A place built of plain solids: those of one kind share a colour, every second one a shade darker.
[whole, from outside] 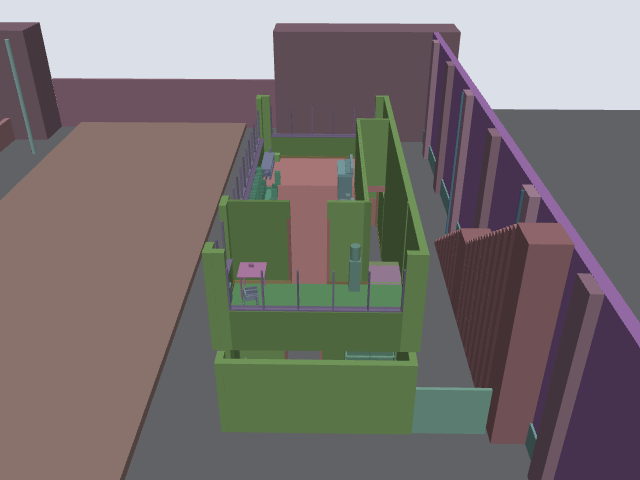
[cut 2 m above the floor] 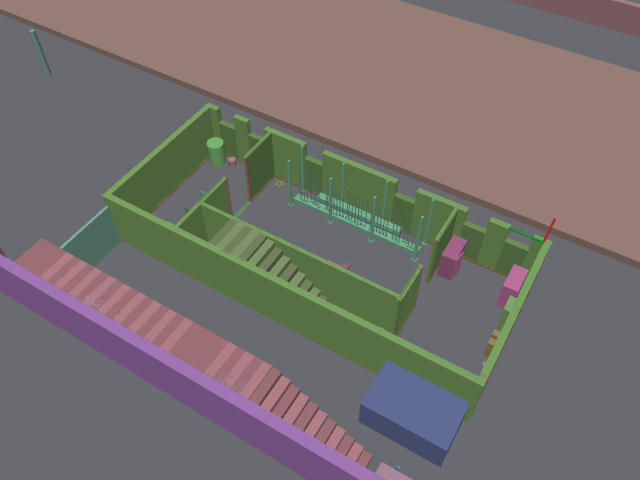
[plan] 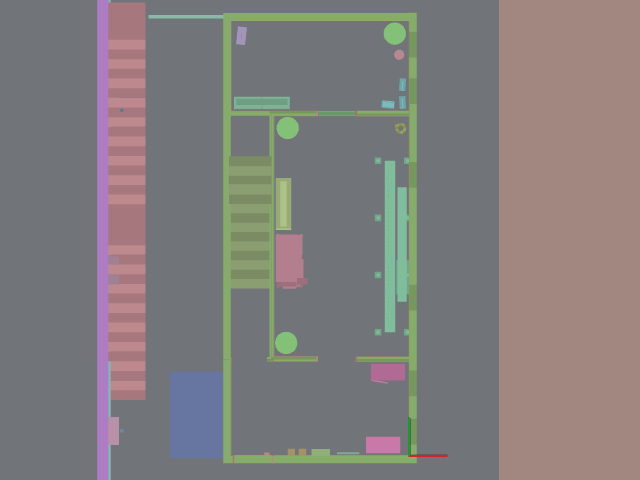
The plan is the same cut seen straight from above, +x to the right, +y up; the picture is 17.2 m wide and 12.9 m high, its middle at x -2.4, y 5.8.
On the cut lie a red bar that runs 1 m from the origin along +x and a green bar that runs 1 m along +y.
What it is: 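A mechanical signal box beside a railway in a town; below a lobby, the locking room and a lamp room, above the operating floor with its lever frame behind one band of glass and beyond a partition the mess room; one straight stair between walls, met straight on from the door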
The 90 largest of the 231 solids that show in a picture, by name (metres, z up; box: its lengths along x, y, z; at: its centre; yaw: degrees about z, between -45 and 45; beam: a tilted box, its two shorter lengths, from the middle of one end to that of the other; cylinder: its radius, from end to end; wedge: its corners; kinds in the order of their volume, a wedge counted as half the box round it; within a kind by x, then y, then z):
{
 "yard_line_abut_1": {"box": [9.94, 2.24, 6.2], "at": [-4.59, -11.23, 3.05]},
 "yard_line_abut_2": {"box": [9.31, 2.24, 6.2], "at": [18.41, -11.23, 3.05]},
 "yard_line_bed_1": {"box": [10.1, 39.2, 0.6], "at": [7.46, 7.25, 0.0]},
 "yard_line_near_1": {"box": [0.3, 34.48, 6.2], "at": [-8.24, 7.13, 3.05]},
 "yard_line_step_1": {"box": [1.0, 0.26, 1.12], "at": [-7.59, 2.93, 0.51]},
 "yard_line_step_2": {"box": [1.0, 0.26, 1.29], "at": [-7.59, 3.19, 0.6]},
 "yard_line_step_3": {"box": [1.0, 0.26, 1.47], "at": [-7.59, 3.45, 0.69]},
 "yard_line_step_4": {"box": [1.0, 0.26, 1.65], "at": [-7.59, 3.71, 0.77]},
 "yard_line_step_5": {"box": [1.0, 0.26, 1.83], "at": [-7.59, 3.97, 0.86]},
 "yard_line_step_6": {"box": [1.0, 0.26, 2.0], "at": [-7.59, 4.23, 0.95]},
 "yard_line_step_7": {"box": [1.0, 0.26, 2.18], "at": [-7.59, 4.49, 1.04]},
 "yard_line_step_8": {"box": [1.0, 0.26, 2.36], "at": [-7.59, 4.75, 1.13]},
 "yard_line_step_9": {"box": [1.0, 0.26, 2.54], "at": [-7.59, 5.01, 1.22]},
 "yard_line_step_10": {"box": [1.0, 0.26, 2.72], "at": [-7.59, 5.27, 1.31]},
 "yard_line_step_11": {"box": [1.0, 0.26, 2.89], "at": [-7.59, 5.53, 1.4]},
 "yard_line_step_12": {"box": [1.0, 1.1, 3.07], "at": [-7.59, 6.21, 1.49]},
 "yard_line_step_13": {"box": [1.0, 0.26, 3.25], "at": [-7.59, 6.89, 1.57]},
 "yard_line_step_14": {"box": [1.0, 0.26, 3.43], "at": [-7.59, 7.15, 1.66]},
 "yard_line_step_15": {"box": [1.0, 0.26, 3.6], "at": [-7.59, 7.41, 1.75]},
 "yard_line_step_16": {"box": [1.0, 0.26, 3.78], "at": [-7.59, 7.67, 1.84]},
 "yard_line_step_17": {"box": [1.0, 0.26, 3.96], "at": [-7.59, 7.93, 1.93]},
 "yard_line_step_18": {"box": [1.0, 0.26, 4.14], "at": [-7.59, 8.19, 2.02]},
 "yard_line_step_19": {"box": [1.0, 0.26, 4.32], "at": [-7.59, 8.45, 2.11]},
 "yard_line_step_20": {"box": [1.0, 0.26, 4.49], "at": [-7.59, 8.71, 2.2]},
 "yard_line_step_21": {"box": [1.0, 0.26, 4.67], "at": [-7.59, 8.97, 2.29]},
 "yard_line_step_22": {"box": [1.0, 0.26, 4.85], "at": [-7.59, 9.23, 2.37]},
 "yard_line_step_23": {"box": [1.0, 0.26, 5.03], "at": [-7.59, 9.49, 2.46]},
 "yard_line_step_24": {"box": [1.0, 0.26, 5.2], "at": [-7.59, 9.75, 2.55]},
 "yard_line_step_25": {"box": [1.0, 0.26, 5.38], "at": [-7.59, 10.01, 2.64]},
 "yard_line_step_26": {"box": [1.0, 0.26, 5.56], "at": [-7.59, 10.27, 2.73]},
 "yard_line_step_27": {"box": [1.0, 0.26, 5.74], "at": [-7.59, 10.53, 2.82]},
 "yard_line_step_28": {"box": [1.0, 0.26, 5.91], "at": [-7.59, 10.79, 2.91]},
 "yard_line_step_29": {"box": [1.0, 0.26, 6.09], "at": [-7.59, 11.05, 3.0]},
 "yard_line_step_30": {"box": [1.0, 1.0, 6.27], "at": [-7.59, 11.68, 3.08]},
 "wall_1": {"box": [0.2, 2.8, 2.5], "at": [-4.9, 1.2, 1.2]},
 "wall_2": {"box": [0.2, 2.8, 2.85], "at": [-4.9, 1.2, 4.33]},
 "wall_3": {"box": [0.2, 6.6, 3.2], "at": [-4.9, 5.9, 1.55]},
 "wall_4": {"box": [0.2, 6.6, 2.85], "at": [-4.9, 5.9, 4.33]},
 "wall_5": {"box": [0.2, 2.7, 2.5], "at": [-4.9, 10.55, 1.2]},
 "wall_6": {"box": [0.2, 2.7, 2.85], "at": [-4.9, 10.55, 4.33]},
 "wall_7": {"box": [0.51, 0.2, 2.85], "at": [-4.75, -0.1, 4.33]},
 "wall_8": {"box": [0.51, 0.2, 2.85], "at": [-4.75, 11.8, 4.33]},
 "wall_9": {"box": [0.06, 6.6, 3.2], "at": [-3.73, 5.9, 1.55]},
 "wall_10": {"box": [0.06, 6.6, 2.85], "at": [-3.73, 5.9, 4.33]},
 "wall_11": {"box": [0.06, 6.66, 2.85], "at": [-3.67, 5.87, 4.33]},
 "wall_12": {"box": [0.06, 6.6, 2.5], "at": [-3.67, 5.9, 1.2]},
 "wall_13": {"box": [5.2, 0.2, 2.5], "at": [-2.4, -0.1, 1.2]},
 "wall_14": {"box": [4.21, 0.2, 1.2], "at": [-2.4, -0.1, 3.5]},
 "wall_15": {"box": [5.2, 0.2, 2.5], "at": [-2.4, 11.8, 1.2]},
 "wall_16": {"box": [4.21, 0.2, 1.2], "at": [-2.4, 11.8, 3.5]},
 "wall_17": {"box": [1.66, 0.06, 2.85], "at": [-0.82, 9.17, 4.33]},
 "wall_18": {"box": [1.66, 0.06, 2.85], "at": [-0.82, 9.23, 4.33]},
 "wall_19": {"box": [0.51, 0.2, 2.85], "at": [-0.05, -0.1, 4.33]},
 "wall_20": {"box": [0.51, 0.2, 2.85], "at": [-0.05, 11.8, 4.33]},
 "wall_21": {"box": [0.2, 0.51, 2.85], "at": [0.1, 0.05, 4.33]},
 "wall_22": {"box": [0.2, 0.61, 2.5], "at": [0.1, 1.3, 1.2]},
 "wall_23": {"box": [0.2, 1.31, 2.5], "at": [0.1, 3.25, 1.2]},
 "wall_24": {"box": [0.2, 8.61, 1.2], "at": [0.1, 4.6, 3.5]},
 "wall_25": {"box": [0.2, 2.61, 2.5], "at": [0.1, 5.9, 1.2]},
 "wall_26": {"box": [0.2, 1.31, 2.5], "at": [0.1, 8.55, 1.2]},
 "wall_27": {"box": [0.2, 1.91, 1.2], "at": [0.1, 10.45, 3.5]},
 "wall_28": {"box": [0.2, 0.51, 2.85], "at": [0.1, 11.65, 4.33]},
 "yard_line_toe_1": {"box": [0.3, 34.48, 1.35], "at": [15.79, 7.13, 0.62]},
 "raised_floor_operating_1": {"box": [4.93, 2.73, 0.25], "at": [-2.4, 1.3, 3.02]},
 "raised_floor_operating_2": {"box": [3.83, 6.73, 0.25], "at": [-1.85, 5.9, 3.02]},
 "yard_line_near_pier_1": {"box": [0.29, 0.75, 6.2], "at": [-7.94, -7.95, 3.05]},
 "yard_line_near_pier_2": {"box": [0.29, 0.75, 6.2], "at": [-7.94, -3.64, 3.05]},
 "yard_line_near_pier_3": {"box": [0.29, 0.75, 6.2], "at": [-7.94, 0.67, 3.05]},
 "yard_line_near_pier_4": {"box": [0.29, 0.75, 6.2], "at": [-7.94, 4.98, 3.05]},
 "yard_line_near_pier_5": {"box": [0.29, 0.75, 6.2], "at": [-7.94, 9.29, 3.05]},
 "yard_line_near_pier_6": {"box": [0.29, 0.75, 6.2], "at": [-7.94, 13.6, 3.05]},
 "yard_line_dark_1": {"box": [13.38, 0.2, 2.98], "at": [7.07, -12.45, 1.44]},
 "stair_1": {"box": [1.14, 0.28, 1.1], "at": [-4.28, 5.64, 0.5]},
 "stair_2": {"box": [1.14, 0.28, 1.31], "at": [-4.28, 5.9, 0.6]},
 "stair_3": {"box": [1.14, 0.28, 1.52], "at": [-4.28, 6.15, 0.71]},
 "stair_4": {"box": [1.14, 0.28, 1.73], "at": [-4.28, 6.4, 0.81]},
 "stair_5": {"box": [1.14, 0.28, 1.94], "at": [-4.28, 6.65, 0.92]},
 "stair_6": {"box": [1.14, 0.28, 2.15], "at": [-4.28, 6.91, 1.02]},
 "stair_7": {"box": [1.14, 0.28, 2.36], "at": [-4.28, 7.16, 1.13]},
 "stair_8": {"box": [1.14, 0.28, 2.57], "at": [-4.28, 7.41, 1.24]},
 "stair_9": {"box": [1.14, 0.28, 2.78], "at": [-4.28, 7.66, 1.34]},
 "stair_10": {"box": [1.14, 0.28, 2.99], "at": [-4.28, 7.92, 1.45]},
 "yard_line_bunker_1": {"box": [1.43, 2.32, 1.1], "at": [-5.72, 1.1, 0.5]},
 "raised_floor_mess_1": {"box": [4.93, 2.63, 0.25], "at": [-2.4, 10.45, 3.02]},
 "yard_line_near_plinth_1": {"box": [0.07, 34.48, 0.83], "at": [-8.05, 7.13, 0.36]},
 "cupboard_steel_low_1": {"box": [0.92, 0.45, 1.05], "at": [-0.7, 0.29, 0.47]},
 "cupboard_steel_low_2": {"box": [0.92, 0.45, 1.05], "at": [-0.57, 2.25, 0.47]},
 "register_desk_1": {"box": [0.5, 1.24, 0.99], "at": [-3.25, 3.33, 3.6]},
 "raised_floor_landing_1": {"box": [1.23, 1.23, 0.25], "at": [-4.25, 8.65, 3.02]},
 "yard_line_fence_1": {"box": [2.01, 0.1, 1.65], "at": [-6.0, 11.8, 0.78]}
}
